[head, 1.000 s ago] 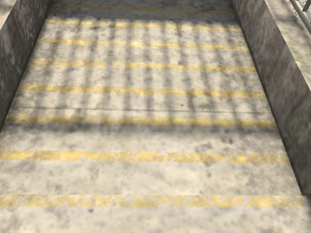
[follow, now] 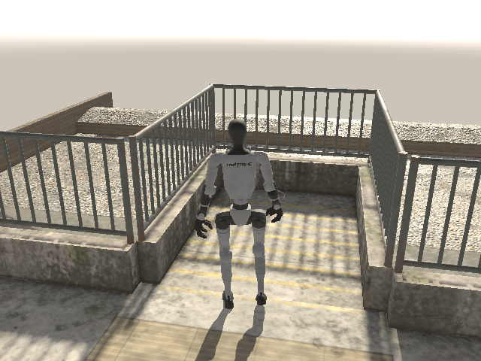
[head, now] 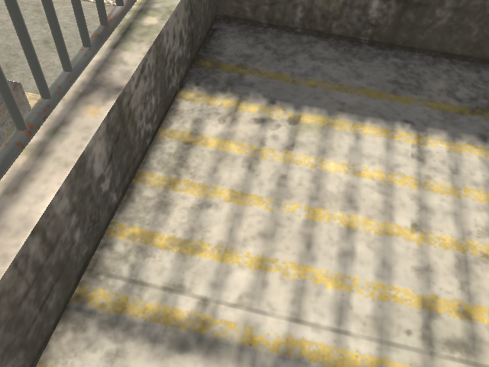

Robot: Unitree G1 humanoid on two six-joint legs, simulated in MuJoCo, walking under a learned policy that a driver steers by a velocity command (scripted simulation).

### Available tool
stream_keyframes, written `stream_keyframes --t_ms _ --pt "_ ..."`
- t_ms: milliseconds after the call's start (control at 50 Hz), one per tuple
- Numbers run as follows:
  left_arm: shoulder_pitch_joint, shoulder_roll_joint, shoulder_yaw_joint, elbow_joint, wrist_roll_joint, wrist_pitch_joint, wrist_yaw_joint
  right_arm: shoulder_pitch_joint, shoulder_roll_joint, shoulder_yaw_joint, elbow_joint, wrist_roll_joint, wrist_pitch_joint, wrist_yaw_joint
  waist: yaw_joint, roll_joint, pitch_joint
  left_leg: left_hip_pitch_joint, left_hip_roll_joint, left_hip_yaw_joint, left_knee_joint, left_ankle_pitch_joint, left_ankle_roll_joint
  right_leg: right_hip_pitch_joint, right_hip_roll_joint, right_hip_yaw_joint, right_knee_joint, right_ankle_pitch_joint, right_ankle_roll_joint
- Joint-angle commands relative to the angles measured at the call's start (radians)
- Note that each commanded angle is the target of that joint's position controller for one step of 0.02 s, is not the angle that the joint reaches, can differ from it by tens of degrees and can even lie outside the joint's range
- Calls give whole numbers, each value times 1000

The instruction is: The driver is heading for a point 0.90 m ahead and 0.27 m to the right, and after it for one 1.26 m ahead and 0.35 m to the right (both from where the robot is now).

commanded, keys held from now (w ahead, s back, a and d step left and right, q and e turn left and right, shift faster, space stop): w+e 0.82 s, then w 0.18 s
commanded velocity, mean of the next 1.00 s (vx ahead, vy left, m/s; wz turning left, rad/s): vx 0.50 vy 0.00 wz -0.52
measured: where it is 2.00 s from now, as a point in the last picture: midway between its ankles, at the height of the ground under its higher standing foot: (373, 236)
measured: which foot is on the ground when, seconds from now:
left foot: down 0.00-0.38, up 0.40-0.88, down 0.90-1.00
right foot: up 0.00-0.34, down 0.36-0.92, up 0.94-1.00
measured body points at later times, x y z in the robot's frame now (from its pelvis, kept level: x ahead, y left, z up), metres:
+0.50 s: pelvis +0.26 -0.07 -0.01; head +0.29 -0.08 +0.43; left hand +0.45 +0.16 -0.13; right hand +0.25 -0.34 -0.15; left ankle +0.20 +0.10 -0.64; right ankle +0.29 -0.11 -0.74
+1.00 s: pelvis +0.54 -0.13 -0.01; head +0.56 -0.13 +0.43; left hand +0.70 +0.11 -0.15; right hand +0.55 -0.43 -0.11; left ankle +0.65 -0.08 -0.74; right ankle +0.35 -0.14 -0.66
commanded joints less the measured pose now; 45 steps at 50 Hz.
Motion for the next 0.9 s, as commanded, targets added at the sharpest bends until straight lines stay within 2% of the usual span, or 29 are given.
stream_keyframes --t_ms 20,60,140,200,260,300,320,340,360,380,400,420,440,460,480,500,520,580,640,720,800,840,860,880,900 --pt "14 35 17 -58 12 20 -17 92 -98 -29 -7 14 -32 -7 -18 117 -17 154 275 -207 -251 204 83 -194 -59 31 47 73 15" --pt "-48 26 18 -83 17 29 -26 115 -104 -35 10 21 -41 -10 -16 110 -6 173 268 -139 -266 265 85 -258 -67 21 33 138 26" --pt "-197 11 7 -143 14 28 -45 151 -92 -34 38 14 -38 -9 -32 110 34 168 232 -8 -273 312 79 -285 -62 -19 -147 285 34" --pt "-308 2 -7 -188 18 25 -57 183 -122 -41 56 14 -35 -13 -58 108 58 182 243 49 -273 345 73 -223 -44 -79 -331 340 14" --pt "-355 21 -7 -217 24 25 -60 225 -148 -49 80 12 -22 -21 -64 100 63 279 272 87 -218 488 61 -191 -18 -124 -417 266 -31" --pt "-324 38 0 -216 26 26 -52 226 -173 -54 87 10 -9 -27 -41 118 28 337 276 122 -97 782 48 -115 39 -162 -442 168 -72" --pt "-270 51 8 -204 26 24 -47 226 -190 -59 89 8 1 -30 -15 127 -10 355 277 133 12 910 46 -48 76 -175 -451 110 -96" --pt "-176 71 20 -180 26 18 -40 226 -206 -63 89 8 13 -30 24 127 -67 341 278 137 171 931 44 62 111 -170 -483 75 -122" --pt "-21 104 40 -129 33 8 -26 216 -208 -63 79 9 20 -27 96 82 -153 237 257 152 408 787 19 277 128 -137 -564 103 -155" --pt "75 214 75 -111 43 9 -8 240 -142 -48 35 17 17 -19 111 -58 -255 -65 195 152 737 320 -22 561 -101 185 -603 -42 -233" --pt "28 298 92 -138 14 19 -5 209 -112 -47 -39 20 6 -3 57 -205 -318 -410 -27 7 1034 -369 -73 721 -320 738 -759 21 -369" --pt "33 270 87 -137 -3 30 1 82 -162 -53 -63 10 -3 1 94 -36 -236 -521 29 -145 1041 -283 -64 681 -299 653 -804 100 -344" --pt "-14 220 74 -127 -8 28 10 65 -140 -44 -71 22 -17 4 56 1 -116 -523 75 -146 970 -183 -57 551 -281 514 -809 194 -316" --pt "-57 170 61 -127 -8 21 14 88 -135 -43 -53 21 -21 2 4 56 -46 -457 109 -146 862 -140 -55 423 -224 418 -820 318 -266" --pt "-89 143 52 -128 -13 12 17 96 -132 -44 -51 2 -8 1 -31 56 -22 -395 124 -153 802 -135 -65 340 -173 348 -827 409 -240" --pt "-112 125 45 -135 -15 3 18 125 -125 -42 -42 -12 11 3 -55 44 -37 -336 129 -154 767 -129 -76 295 -140 299 -837 460 -228" --pt "-103 124 43 -135 -18 -9 15 130 -119 -42 -44 -18 28 7 -62 37 -49 -315 124 -147 744 -130 -87 276 -123 283 -840 510 -229" --pt "-51 156 50 -123 -18 -25 10 65 -99 -38 -74 -17 51 15 -53 21 -33 -353 118 -124 639 -55 -112 243 -84 254 -866 497 -217" --pt "18 157 50 -111 -17 -23 11 -70 -104 -36 -121 -14 53 17 -5 -7 2 -435 110 -122 498 57 -124 279 -70 277 -877 458 -189" --pt "94 163 51 -101 -14 -20 17 -198 -100 -26 -165 -7 45 24 46 -25 2 -461 73 -129 338 151 -118 370 -69 306 -838 504 -168" --pt "129 177 52 -101 -2 -17 29 -279 -112 -18 -208 3 29 28 66 -39 8 -414 29 -132 213 134 -93 433 -93 355 -770 606 -157" --pt "83 192 55 -114 1 -19 35 -206 -132 -22 -195 6 20 24 18 -53 -2 -269 9 -137 133 94 -65 403 -101 365 -732 651 -122" --pt "57 198 55 -119 1 -23 34 -124 -150 -30 -168 6 16 17 -17 -57 -30 -135 -17 -122 110 59 -44 372 -92 354 -674 751 -100" --pt "48 197 52 -115 -2 -29 28 0 -170 -42 -128 4 7 7 -75 -24 -90 26 -37 -103 57 66 -20 354 -53 319 -534 824 -79" --pt "52 169 43 -116 -8 -37 19 136 -207 -55 -103 -9 -6 -7 -137 24 -181 238 54 -182 32 33 18 259 5 272 -326 704 -57"
Velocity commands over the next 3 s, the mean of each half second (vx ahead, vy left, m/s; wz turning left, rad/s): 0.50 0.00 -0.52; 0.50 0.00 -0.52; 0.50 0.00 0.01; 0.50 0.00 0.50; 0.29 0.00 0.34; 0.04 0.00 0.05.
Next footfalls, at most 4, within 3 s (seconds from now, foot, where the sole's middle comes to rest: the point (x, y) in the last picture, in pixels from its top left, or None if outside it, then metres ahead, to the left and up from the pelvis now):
0.36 right None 0.32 -0.13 -0.78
0.90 left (288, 299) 0.68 -0.11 -0.78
1.40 right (391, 279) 0.76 -0.42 -0.78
1.92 left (356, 191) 1.10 -0.35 -0.78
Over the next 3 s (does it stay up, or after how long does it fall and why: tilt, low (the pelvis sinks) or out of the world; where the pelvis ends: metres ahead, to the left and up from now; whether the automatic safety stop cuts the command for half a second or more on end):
stays up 1.22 -0.43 0.00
